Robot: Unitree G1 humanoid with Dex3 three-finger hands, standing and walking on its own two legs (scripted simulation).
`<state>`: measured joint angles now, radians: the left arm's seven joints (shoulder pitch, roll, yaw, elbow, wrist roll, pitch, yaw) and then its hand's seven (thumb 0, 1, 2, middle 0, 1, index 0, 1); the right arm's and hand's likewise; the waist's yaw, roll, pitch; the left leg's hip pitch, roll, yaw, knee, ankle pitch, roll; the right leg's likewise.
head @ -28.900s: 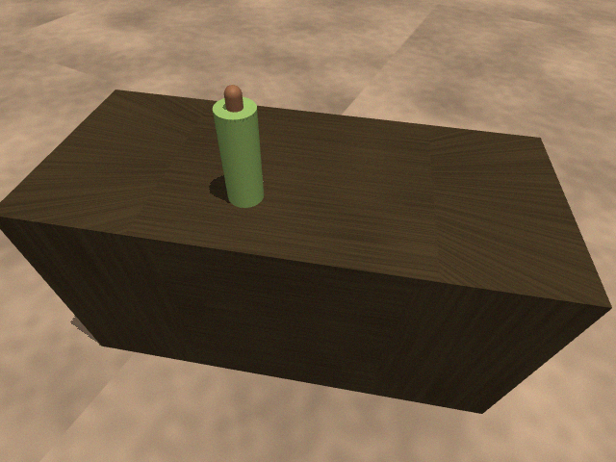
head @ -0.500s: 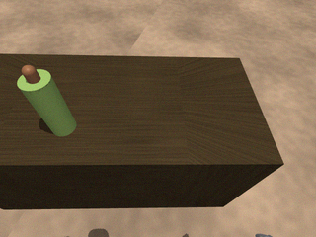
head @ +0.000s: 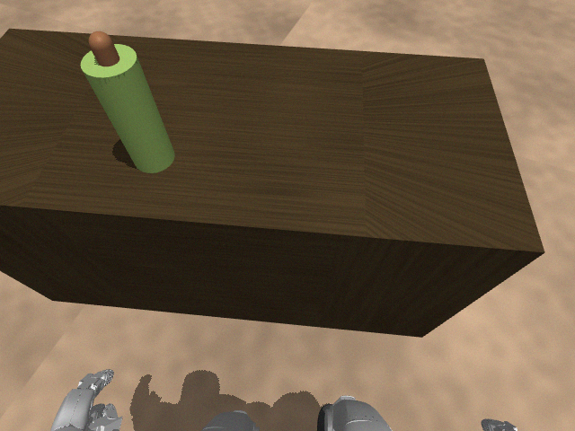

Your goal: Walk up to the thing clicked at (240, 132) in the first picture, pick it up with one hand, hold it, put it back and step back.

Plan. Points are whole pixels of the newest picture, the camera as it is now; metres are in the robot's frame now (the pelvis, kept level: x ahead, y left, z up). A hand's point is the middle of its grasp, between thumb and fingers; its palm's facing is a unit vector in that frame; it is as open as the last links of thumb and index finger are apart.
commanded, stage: step back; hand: left
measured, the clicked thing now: (130, 106) +0.62 +0.28 +0.03
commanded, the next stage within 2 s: none
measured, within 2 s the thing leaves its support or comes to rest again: neither
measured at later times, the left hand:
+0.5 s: hand out of the picture -0.06 +0.28 -0.14, palm faces -0.12 -0.90 -0.42, open 7.4 cm
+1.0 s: hand out of the picture -0.15 +0.31 -0.14, palm faces -0.07 -0.93 -0.35, open 7.4 cm
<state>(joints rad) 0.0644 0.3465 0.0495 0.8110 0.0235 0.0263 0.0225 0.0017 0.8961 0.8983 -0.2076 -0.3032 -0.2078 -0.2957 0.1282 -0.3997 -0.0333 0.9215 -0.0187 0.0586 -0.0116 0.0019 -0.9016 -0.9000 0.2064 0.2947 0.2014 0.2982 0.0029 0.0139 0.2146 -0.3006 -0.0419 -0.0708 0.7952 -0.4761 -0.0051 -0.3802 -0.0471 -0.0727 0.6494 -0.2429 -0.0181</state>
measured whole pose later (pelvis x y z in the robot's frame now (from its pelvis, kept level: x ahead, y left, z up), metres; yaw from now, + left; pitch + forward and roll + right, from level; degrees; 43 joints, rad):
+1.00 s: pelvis -0.30 +0.06 +0.01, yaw -4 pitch -2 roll -1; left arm 0.12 0.39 0.07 0.82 0.01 0.07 0.02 0.00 0.90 0.90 -0.20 -0.30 -0.20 -0.30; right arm 0.20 -0.35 -0.04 0.89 -0.05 0.04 0.00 0.00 -0.90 -0.90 0.21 0.30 0.21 0.30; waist -0.02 -0.05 0.16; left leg -0.28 -0.01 -0.03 0.57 -0.27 0.03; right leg -0.48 0.13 0.16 1.22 -0.49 0.00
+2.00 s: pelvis -0.54 +0.05 +0.01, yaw -3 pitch -3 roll +0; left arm 0.24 0.35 0.05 0.99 0.04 -0.01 -0.02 0.01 0.90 0.90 -0.21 -0.30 -0.21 -0.30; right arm 0.20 -0.38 -0.05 0.95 -0.04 0.00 0.02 0.00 -0.90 -0.90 0.21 0.29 0.20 0.30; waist 0.03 0.01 0.04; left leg -0.29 0.00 -0.01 0.69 -0.44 0.01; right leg -0.19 -0.01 0.00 0.55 -0.31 -0.01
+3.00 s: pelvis -0.50 +0.05 +0.03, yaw -5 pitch -3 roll +0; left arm 0.07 0.35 0.00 1.12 0.01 -0.02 0.00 0.00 0.90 0.90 -0.20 -0.30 -0.20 -0.30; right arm 0.05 -0.34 0.00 1.11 -0.01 -0.01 0.01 0.00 -0.90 -0.90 0.21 0.29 0.20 0.30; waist -0.01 0.00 0.06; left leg -0.09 0.03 0.03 0.33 -0.18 -0.02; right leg -0.08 -0.01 -0.01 0.33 -0.19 0.01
